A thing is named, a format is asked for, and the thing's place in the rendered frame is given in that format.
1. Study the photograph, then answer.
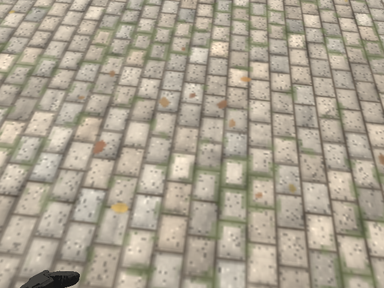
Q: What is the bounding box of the left robot hand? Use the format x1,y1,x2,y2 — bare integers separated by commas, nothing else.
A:
20,270,80,288

